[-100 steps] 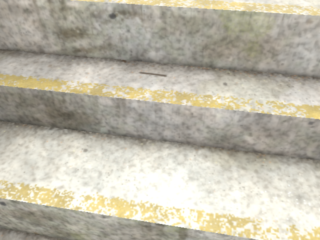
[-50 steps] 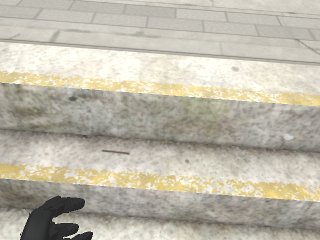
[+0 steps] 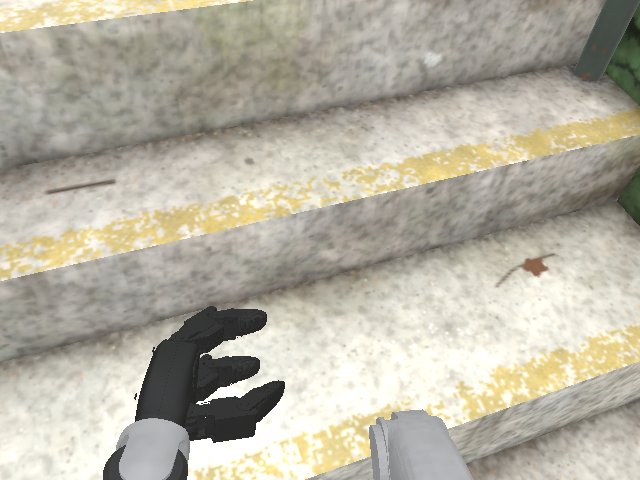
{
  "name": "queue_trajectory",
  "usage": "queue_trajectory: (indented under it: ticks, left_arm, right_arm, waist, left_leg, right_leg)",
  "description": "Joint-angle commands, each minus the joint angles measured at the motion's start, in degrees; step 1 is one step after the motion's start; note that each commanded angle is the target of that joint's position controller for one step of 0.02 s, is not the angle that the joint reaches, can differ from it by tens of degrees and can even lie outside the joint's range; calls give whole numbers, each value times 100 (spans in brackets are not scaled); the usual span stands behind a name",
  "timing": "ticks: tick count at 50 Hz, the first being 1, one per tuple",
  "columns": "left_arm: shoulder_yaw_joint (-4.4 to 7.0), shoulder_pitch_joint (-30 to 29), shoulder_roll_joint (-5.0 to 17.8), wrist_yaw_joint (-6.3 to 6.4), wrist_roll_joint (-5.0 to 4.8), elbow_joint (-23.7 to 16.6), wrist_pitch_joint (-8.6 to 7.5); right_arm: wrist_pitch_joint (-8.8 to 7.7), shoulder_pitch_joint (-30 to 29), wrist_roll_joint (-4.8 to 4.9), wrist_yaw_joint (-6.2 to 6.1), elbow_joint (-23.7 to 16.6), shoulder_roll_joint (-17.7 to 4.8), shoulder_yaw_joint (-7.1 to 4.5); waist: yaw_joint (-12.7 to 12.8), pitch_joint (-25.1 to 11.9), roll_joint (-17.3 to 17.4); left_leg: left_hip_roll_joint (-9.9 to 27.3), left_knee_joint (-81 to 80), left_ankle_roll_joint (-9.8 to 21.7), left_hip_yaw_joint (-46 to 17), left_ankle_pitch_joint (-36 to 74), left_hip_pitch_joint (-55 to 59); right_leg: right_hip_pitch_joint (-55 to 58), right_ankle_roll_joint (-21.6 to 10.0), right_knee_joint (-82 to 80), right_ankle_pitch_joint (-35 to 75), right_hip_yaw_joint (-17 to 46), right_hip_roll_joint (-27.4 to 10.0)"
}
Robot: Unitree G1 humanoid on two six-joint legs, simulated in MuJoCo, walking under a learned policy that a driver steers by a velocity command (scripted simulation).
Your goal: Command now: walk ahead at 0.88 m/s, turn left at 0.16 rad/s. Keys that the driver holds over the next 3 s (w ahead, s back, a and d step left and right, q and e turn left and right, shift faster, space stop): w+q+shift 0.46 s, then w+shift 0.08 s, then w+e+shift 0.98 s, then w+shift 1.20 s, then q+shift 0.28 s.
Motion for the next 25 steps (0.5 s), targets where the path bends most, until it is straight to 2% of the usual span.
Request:
queue_trajectory:
  ticks: [1,2,3,4,5,6,7,8,9,10,11,12,13,14,15,16,17,18,19,20,21,22,23,24,25]
  left_arm:
    - [59,-1506,157,-80,41,-990,-108]
    - [-2,-1791,75,-141,14,-1079,-154]
    - [-74,-2056,-101,-208,15,-1284,-170]
    - [-85,-1978,-184,-243,-29,-1281,-152]
    - [-202,-1371,-355,-278,-118,-964,-112]
    - [-261,-950,-496,-189,-315,-860,-113]
    - [-24,-117,-55,-28,-488,-638,-27]
    - [327,1062,508,96,-584,-253,69]
    - [489,1397,867,243,-544,-55,-53]
    - [636,1564,1242,284,-328,56,-209]
    - [760,2278,1578,315,-230,400,-154]
    - [786,1705,1617,260,-196,538,-202]
    - [655,942,1239,274,-117,624,-189]
    - [539,622,952,298,-81,992,-155]
    - [390,363,507,290,-22,1360,-142]
    - [316,969,263,233,26,1684,-226]
    - [338,1745,301,248,7,1956,-343]
    - [368,2198,400,274,56,2161,-448]
    - [436,2567,544,308,85,2247,-535]
    - [508,2944,818,322,154,2349,-566]
    - [554,3133,1016,338,206,2313,-627]
    - [592,3149,1176,379,284,2335,-678]
    - [586,3195,1197,374,323,2245,-782]
    - [559,3349,1087,328,335,2270,-868]
    - [540,3509,1076,293,328,2298,-952]
  right_arm:
    - [-73,70,-6,-175,-266,-637,-160]
    - [-18,262,-28,-242,-274,-717,-228]
    - [55,503,-23,-321,-230,-630,-274]
    - [126,515,-42,-369,-229,-658,-309]
    - [212,-10,-5,-320,-400,-541,-301]
    - [178,-592,96,-274,-706,-522,-287]
    - [61,-762,44,-148,-854,-956,-377]
    - [-75,-857,204,45,-865,-1472,-511]
    - [-154,-1429,396,259,-1013,-1581,-588]
    - [-183,-1464,355,380,-1269,-1394,-578]
    - [-213,-1931,219,411,-1488,-1080,-503]
    - [-128,-2363,-6,285,-1971,-325,-408]
    - [2,-2828,-88,128,-2335,50,-296]
    - [162,-2737,-69,122,-2486,293,-183]
    - [323,-2505,-82,170,-2630,407,-79]
    - [416,-2435,-282,232,-2520,62,-132]
    - [497,-2749,-273,254,-2570,-145,-140]
    - [499,-3171,-179,299,-2636,-114,-96]
    - [466,-3550,-111,352,-2691,-142,-72]
    - [423,-3974,-16,369,-2777,-199,-60]
    - [449,-4162,-17,416,-2886,-232,-68]
    - [450,-4395,14,439,-3009,-240,-61]
    - [466,-4636,-1,440,-3243,-265,-38]
    - [499,-4945,-46,378,-3378,-256,-15]
    - [561,-5206,-65,322,-3572,-254,4]
  waist:
    - [148,440,823]
    - [-30,287,764]
    - [-106,195,762]
    - [-64,-34,791]
    - [114,-393,1143]
    - [391,-571,1350]
    - [682,-1456,1308]
    - [1176,-2183,1592]
    - [1427,-2353,1624]
    - [1299,-2812,976]
    - [1675,-3401,-501]
    - [1259,-2845,-605]
    - [861,-2191,-171]
    - [361,-1175,-148]
    - [-167,-549,-303]
    - [31,-539,360]
    - [419,-559,579]
    - [635,-430,398]
    - [901,-368,485]
    - [1147,-240,399]
    - [1186,-230,327]
    - [1266,-128,0]
    - [1245,-128,62]
    - [1382,-101,-34]
    - [1379,10,21]
  left_leg:
    - [1479,-1233,1253,-2104,1465,1173]
    - [1384,-1378,1295,-2100,1875,1344]
    - [1422,-1459,1262,-2168,2319,1306]
    - [1390,-1449,1241,-2003,2755,1470]
    - [1085,-1799,1380,-1262,3812,449]
    - [1050,-1375,1339,-1010,6736,-843]
    - [1155,-405,1350,-1226,9177,-584]
    - [1287,629,1428,-1513,10881,-334]
    - [863,1898,1160,-1388,9987,-1644]
    - [181,3855,775,-1352,7623,-3351]
    - [-808,6163,650,-1234,3444,-3748]
    - [-815,8602,465,-1747,2403,-4656]
    - [-522,9635,522,-1791,2856,-5116]
    - [-203,9897,614,-1578,2686,-5424]
    - [-97,10465,651,-1594,2183,-5513]
    - [-110,10217,613,-1278,1992,-5458]
    - [-78,9361,531,-1252,2016,-5490]
    - [-166,9125,533,-1260,2138,-5559]
    - [-177,8695,590,-1458,2246,-5496]
    - [-352,8714,625,-1287,2153,-5720]
    - [-256,8722,639,-1529,1923,-5814]
    - [-255,9200,615,-1616,1413,-6308]
    - [-111,9277,566,-1742,984,-6564]
    - [-133,10045,525,-1771,593,-6895]
    - [-44,10413,499,-2013,209,-7221]
  right_leg:
    - [-1748,9,-48,-436,-532,-663]
    - [-1525,108,-756,-486,-732,-767]
    - [-1122,100,-1321,-346,-469,-909]
    - [-714,167,-1758,-134,-559,-881]
    - [1231,168,-3087,-487,-1317,-646]
    - [3542,61,-4366,-1862,-967,-324]
    - [4985,136,-4867,-1701,-1037,89]
    - [6107,266,-5373,-1557,-1634,538]
    - [7263,100,-5903,-696,-638,62]
    - [8785,-5,-7084,-2183,855,-965]
    - [8386,-32,-8388,-3501,2859,-1660]
    - [7569,11,-8792,-3437,3433,-2158]
    - [6656,-42,-8510,-2618,2926,-2251]
    - [5552,5,-8443,-2518,2203,-2264]
    - [4677,-31,-8634,-2272,1768,-2294]
    - [5488,-91,-8205,-1712,1367,-1912]
    - [6202,-93,-8071,-1210,1451,-1861]
    - [6406,-113,-8248,-796,1453,-1937]
    - [6619,-106,-8351,-685,1512,-2019]
    - [6971,-170,-8807,-599,1711,-2246]
    - [7229,-131,-8941,-663,1832,-2490]
    - [7568,-156,-9209,-382,1777,-2706]
    - [7733,-110,-9487,-329,1607,-2871]
    - [7717,-163,-9746,-210,1622,-3045]
    - [7681,-122,-10031,-301,1459,-3176]
Next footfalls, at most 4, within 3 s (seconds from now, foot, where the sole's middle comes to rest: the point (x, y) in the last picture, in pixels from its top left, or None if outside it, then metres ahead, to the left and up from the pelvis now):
0.16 right None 0.23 -0.17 -0.55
0.80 left None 0.33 0.38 -0.32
1.48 right None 0.57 0.38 -0.15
1.82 left None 0.82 0.61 0.05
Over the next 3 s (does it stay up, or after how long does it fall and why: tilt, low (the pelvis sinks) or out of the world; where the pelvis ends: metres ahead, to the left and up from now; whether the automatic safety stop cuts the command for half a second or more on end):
stays up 1.49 0.35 0.82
